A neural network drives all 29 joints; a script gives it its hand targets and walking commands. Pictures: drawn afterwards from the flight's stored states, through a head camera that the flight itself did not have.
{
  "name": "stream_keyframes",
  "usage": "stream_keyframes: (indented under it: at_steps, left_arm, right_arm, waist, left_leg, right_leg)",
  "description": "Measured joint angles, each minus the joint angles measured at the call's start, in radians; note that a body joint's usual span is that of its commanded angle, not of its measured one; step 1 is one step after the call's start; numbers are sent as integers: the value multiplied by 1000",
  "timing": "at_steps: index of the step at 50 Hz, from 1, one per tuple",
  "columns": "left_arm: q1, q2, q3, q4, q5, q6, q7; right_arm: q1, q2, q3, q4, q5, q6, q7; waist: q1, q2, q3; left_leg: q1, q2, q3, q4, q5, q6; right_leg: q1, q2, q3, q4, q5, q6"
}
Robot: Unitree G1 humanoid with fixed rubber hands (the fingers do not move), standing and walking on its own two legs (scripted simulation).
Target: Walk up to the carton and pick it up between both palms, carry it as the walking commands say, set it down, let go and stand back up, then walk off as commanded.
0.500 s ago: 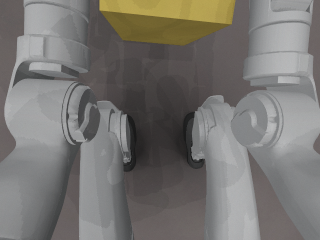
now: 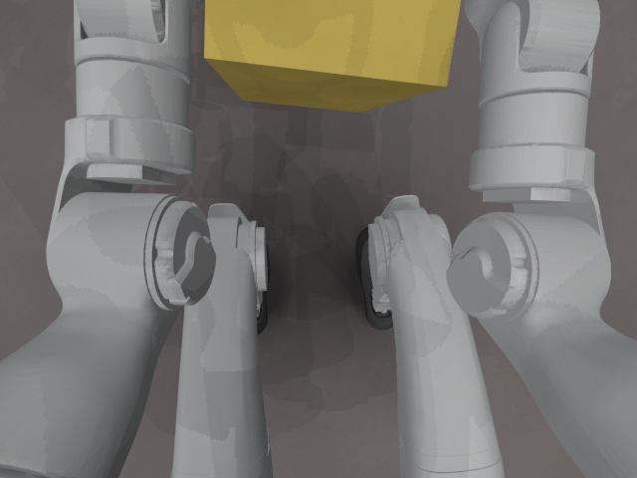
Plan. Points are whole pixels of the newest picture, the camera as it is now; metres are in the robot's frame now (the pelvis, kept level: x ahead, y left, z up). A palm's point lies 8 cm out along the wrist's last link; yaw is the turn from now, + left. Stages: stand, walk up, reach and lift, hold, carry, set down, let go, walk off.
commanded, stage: reach and lift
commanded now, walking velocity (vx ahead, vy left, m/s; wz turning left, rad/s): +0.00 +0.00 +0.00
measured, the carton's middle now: out of the picture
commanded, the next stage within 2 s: none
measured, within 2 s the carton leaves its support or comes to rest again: neither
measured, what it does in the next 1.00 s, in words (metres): rises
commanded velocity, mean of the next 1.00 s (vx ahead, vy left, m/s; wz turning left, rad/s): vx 0.00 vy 0.00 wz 0.00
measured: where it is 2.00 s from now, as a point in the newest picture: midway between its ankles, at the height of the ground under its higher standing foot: (315, 298)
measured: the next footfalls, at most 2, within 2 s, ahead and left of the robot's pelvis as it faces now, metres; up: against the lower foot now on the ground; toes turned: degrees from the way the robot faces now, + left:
none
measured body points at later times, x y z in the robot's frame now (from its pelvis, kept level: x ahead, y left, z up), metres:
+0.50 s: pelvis +0.00 +0.01 +0.05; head +0.31 +0.02 +0.36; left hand +0.58 +0.13 +0.00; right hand +0.56 -0.13 +0.00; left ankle +0.14 +0.13 -0.44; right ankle +0.14 -0.12 -0.44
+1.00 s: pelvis -0.01 +0.00 +0.10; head +0.28 +0.02 +0.44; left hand +0.55 +0.14 +0.06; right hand +0.54 -0.12 +0.07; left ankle +0.14 +0.13 -0.44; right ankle +0.14 -0.12 -0.44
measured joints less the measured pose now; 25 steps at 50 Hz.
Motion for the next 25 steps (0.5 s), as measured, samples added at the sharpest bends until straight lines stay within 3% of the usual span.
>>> stream_keyframes:
  at_steps: [7,19,25]
  left_arm:
    - [4,-2,71,68,86,-7,-57]
    - [43,-34,71,-3,55,5,-36]
    - [46,-36,71,-16,54,4,-30]
  right_arm:
    - [-7,28,-24,71,-97,4,8]
    - [65,36,-13,-4,13,3,-13]
    - [70,39,-11,-5,4,-8,-11]
  waist:
    - [0,0,-43]
    - [1,0,3]
    - [1,0,0]
  left_leg:
    - [30,0,-2,-70,29,1]
    - [126,0,-4,-145,40,5]
    - [181,0,-5,-173,44,9]
  right_leg:
    - [28,-1,0,-68,29,0]
    - [136,-4,0,-158,41,2]
    - [193,-4,0,-189,45,3]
